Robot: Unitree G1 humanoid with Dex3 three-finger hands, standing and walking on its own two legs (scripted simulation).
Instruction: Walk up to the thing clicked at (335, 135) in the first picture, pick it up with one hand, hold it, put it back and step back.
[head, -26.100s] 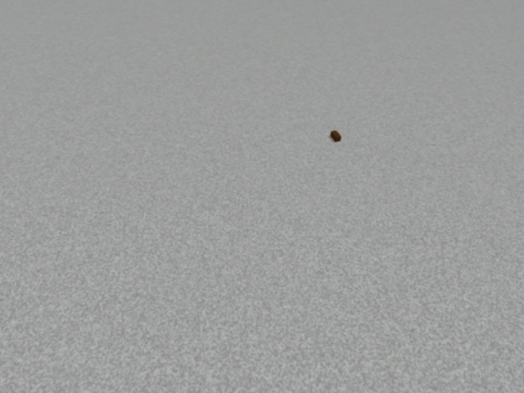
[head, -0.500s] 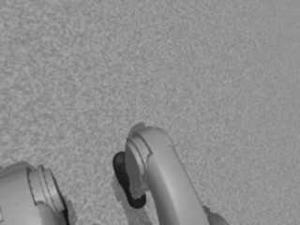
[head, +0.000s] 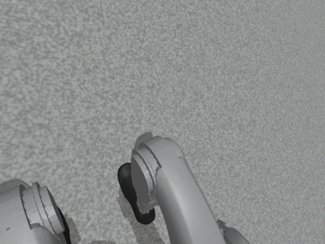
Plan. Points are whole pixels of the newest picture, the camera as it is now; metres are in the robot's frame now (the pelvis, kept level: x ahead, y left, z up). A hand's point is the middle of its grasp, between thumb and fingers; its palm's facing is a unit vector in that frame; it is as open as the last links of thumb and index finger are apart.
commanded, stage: rest palm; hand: left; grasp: from above
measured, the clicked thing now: out of the picture +0.54 +0.34 -0.30
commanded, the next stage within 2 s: none
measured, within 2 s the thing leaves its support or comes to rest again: neither
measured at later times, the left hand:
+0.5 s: hand out of the picture +0.53 +0.33 -0.24, palm faces -0.41 -0.18 -0.90, open 10.6 cm
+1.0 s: hand out of the picture +0.52 +0.33 -0.26, palm faces -0.41 -0.18 -0.90, open 11.1 cm
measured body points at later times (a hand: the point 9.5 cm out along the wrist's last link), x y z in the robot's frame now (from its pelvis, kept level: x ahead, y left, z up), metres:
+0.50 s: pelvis +0.01 +0.00 +0.00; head +0.32 +0.12 +0.30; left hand +0.54 +0.33 -0.19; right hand +0.04 -0.25 -0.05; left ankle +0.07 +0.12 -0.28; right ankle +0.13 -0.12 -0.28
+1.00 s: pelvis +0.01 +0.00 +0.00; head +0.32 +0.13 +0.29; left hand +0.54 +0.33 -0.21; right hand +0.03 -0.25 -0.04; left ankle +0.07 +0.12 -0.28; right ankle +0.13 -0.12 -0.28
